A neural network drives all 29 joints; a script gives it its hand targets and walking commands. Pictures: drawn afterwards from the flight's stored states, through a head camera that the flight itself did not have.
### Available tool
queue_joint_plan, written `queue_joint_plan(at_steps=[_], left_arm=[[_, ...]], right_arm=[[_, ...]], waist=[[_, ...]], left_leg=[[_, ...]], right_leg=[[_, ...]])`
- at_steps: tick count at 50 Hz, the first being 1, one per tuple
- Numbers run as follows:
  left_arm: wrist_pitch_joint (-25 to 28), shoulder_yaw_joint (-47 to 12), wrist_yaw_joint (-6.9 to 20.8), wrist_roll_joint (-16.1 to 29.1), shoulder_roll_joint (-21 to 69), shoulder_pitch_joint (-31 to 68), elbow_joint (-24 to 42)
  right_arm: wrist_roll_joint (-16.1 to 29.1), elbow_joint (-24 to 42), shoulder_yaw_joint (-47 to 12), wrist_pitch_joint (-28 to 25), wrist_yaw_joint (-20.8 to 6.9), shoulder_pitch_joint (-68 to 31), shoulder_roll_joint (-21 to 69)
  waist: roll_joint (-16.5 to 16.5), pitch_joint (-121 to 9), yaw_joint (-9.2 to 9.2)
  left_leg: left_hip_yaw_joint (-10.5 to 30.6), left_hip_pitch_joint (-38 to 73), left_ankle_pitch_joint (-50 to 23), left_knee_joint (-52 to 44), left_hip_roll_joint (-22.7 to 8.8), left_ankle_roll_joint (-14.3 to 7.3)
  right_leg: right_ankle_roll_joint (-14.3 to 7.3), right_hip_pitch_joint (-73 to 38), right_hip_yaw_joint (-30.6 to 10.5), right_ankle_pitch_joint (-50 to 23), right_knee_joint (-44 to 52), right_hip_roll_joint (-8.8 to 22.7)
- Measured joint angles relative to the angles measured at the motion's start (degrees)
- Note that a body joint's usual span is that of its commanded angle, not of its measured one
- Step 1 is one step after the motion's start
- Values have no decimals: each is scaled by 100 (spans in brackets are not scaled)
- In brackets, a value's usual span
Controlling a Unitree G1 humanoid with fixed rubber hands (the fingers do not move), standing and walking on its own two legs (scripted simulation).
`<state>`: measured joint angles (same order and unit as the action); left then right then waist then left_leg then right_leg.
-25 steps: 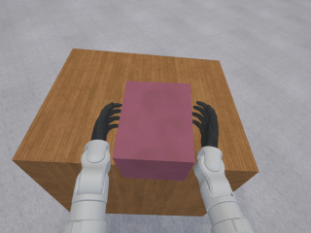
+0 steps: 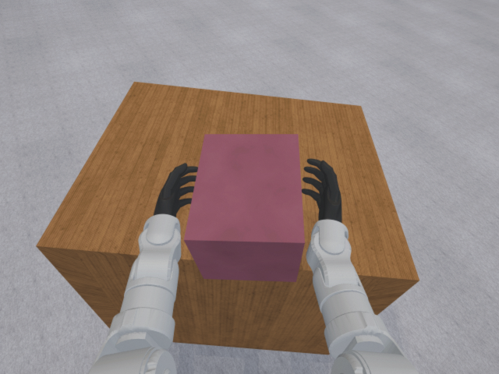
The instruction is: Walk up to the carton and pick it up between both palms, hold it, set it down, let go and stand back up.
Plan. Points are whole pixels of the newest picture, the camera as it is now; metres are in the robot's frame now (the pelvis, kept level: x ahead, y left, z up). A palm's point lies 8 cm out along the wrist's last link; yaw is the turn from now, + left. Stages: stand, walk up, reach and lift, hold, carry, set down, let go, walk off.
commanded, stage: set down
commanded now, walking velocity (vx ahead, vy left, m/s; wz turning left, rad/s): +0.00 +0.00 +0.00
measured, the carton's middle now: (250, 207) +0.41 +0.00 +0.03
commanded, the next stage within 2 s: none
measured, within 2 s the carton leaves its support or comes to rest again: rests again in 0.98 s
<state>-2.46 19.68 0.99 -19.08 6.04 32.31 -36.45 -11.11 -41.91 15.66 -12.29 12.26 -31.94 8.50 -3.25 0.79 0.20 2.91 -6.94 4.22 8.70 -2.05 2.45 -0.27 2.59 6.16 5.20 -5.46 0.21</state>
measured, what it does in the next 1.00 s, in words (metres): stands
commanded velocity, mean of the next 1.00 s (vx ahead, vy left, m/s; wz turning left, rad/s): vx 0.00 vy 0.00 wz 0.00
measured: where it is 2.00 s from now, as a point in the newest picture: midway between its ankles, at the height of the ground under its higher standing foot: outside the picture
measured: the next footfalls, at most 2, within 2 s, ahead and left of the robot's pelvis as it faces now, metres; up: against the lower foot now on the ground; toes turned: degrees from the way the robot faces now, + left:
none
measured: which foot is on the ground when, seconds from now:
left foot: down 0.00-1.00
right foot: down 0.00-1.00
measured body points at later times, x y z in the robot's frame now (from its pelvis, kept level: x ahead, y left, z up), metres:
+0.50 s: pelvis +0.01 +0.00 +0.00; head +0.08 +0.00 +0.44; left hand +0.42 +0.13 +0.02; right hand +0.41 -0.14 +0.04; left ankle +0.00 +0.14 -0.75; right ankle -0.03 -0.11 -0.75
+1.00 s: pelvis -0.01 +0.01 +0.00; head +0.08 +0.01 +0.44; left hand +0.42 +0.13 +0.01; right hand +0.41 -0.14 +0.03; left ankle +0.00 +0.14 -0.75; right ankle -0.03 -0.11 -0.75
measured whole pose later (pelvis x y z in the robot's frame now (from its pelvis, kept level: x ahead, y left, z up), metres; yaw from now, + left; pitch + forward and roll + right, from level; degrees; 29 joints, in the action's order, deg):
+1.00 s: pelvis -0.01 +0.01 +0.00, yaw -1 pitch +17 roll +0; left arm 13.7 32.5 -1.6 -25.6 7.3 41.7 -55.5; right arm -28.8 -51.2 33.0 -18.8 8.7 -40.2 9.5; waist -0.1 -6.8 0.2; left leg 1.6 -23.1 0.6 6.8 -1.8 1.8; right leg 0.0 19.6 4.8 1.5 -4.3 0.5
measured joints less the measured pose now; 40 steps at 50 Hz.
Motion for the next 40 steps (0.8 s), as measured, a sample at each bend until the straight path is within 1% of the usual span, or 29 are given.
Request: queue_joint_plan(at_steps=[6,12,17,26,33,40], left_arm=[[339,337,-38,-137,19,299,-638],[560,563,-91,-245,81,441,-946],[835,749,-130,-312,129,515,-1217],[1223,985,-182,-374,118,656,-1613],[1451,999,-260,-300,133,632,-1719],[1590,1127,-268,-461,123,743,-1845]], right_arm=[[-462,-364,505,-74,-125,-291,53],[-841,-490,863,-111,-235,-429,88],[-1096,-558,1042,-230,-269,-458,96],[-1200,-829,1123,-473,-252,-580,20],[-1235,-946,1153,-545,-270,-600,-20],[-1377,-1060,1325,-699,-251,-673,-4]], waist=[[101,-131,33],[198,-166,63],[276,-333,72],[371,-515,52],[360,-684,38],[325,-739,45]], left_leg=[[35,-265,-62,-7,23,-12],[30,-506,-103,-23,28,-22],[13,-768,-126,-47,23,-32],[-25,-1087,-136,-74,18,-46],[-54,-1331,-153,-80,17,-53],[-83,-1458,-195,-73,18,-59]], right_leg=[[5,225,35,-76,59,17],[5,458,30,-133,99,19],[7,722,13,-170,136,14],[12,1073,-24,-175,125,13],[18,1354,-54,-175,77,17],[23,1498,-86,-225,59,21]])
